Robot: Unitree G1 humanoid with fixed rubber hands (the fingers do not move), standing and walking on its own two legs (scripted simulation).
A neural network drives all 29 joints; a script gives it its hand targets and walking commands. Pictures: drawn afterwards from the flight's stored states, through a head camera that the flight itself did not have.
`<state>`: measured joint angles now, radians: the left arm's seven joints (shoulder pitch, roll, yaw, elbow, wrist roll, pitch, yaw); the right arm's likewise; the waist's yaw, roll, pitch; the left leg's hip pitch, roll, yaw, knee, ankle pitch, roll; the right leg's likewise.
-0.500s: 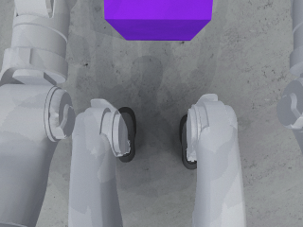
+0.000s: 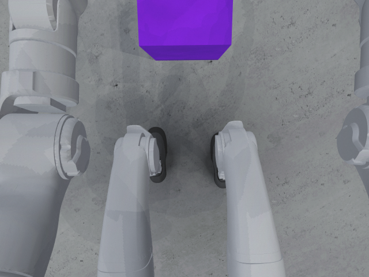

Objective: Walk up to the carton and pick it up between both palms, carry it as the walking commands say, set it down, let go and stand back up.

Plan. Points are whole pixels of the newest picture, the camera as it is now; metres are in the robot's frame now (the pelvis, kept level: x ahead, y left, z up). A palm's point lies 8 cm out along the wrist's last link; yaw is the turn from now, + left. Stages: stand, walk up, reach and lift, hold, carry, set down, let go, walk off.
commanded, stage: set down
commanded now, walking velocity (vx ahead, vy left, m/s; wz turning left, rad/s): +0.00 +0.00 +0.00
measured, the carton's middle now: (185, 15) +0.60 -0.02 -0.42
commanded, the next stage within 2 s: let go in 0.36 s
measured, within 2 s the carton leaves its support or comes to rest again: neither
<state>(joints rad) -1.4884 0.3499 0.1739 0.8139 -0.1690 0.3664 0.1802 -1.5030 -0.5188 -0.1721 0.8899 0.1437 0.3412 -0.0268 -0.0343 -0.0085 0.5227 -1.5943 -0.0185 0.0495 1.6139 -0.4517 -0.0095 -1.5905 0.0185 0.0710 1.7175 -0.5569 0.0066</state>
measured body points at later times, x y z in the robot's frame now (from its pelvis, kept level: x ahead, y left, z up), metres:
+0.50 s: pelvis +0.00 +0.00 +0.10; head +0.35 -0.03 +0.37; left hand +0.60 +0.15 +0.00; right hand +0.58 -0.27 +0.00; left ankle +0.14 +0.12 -0.51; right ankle +0.10 -0.11 -0.51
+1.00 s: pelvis +0.06 +0.01 +0.17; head +0.22 -0.01 +0.59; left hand +0.41 +0.20 +0.10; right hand +0.38 -0.26 +0.10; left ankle +0.14 +0.12 -0.51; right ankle +0.10 -0.11 -0.51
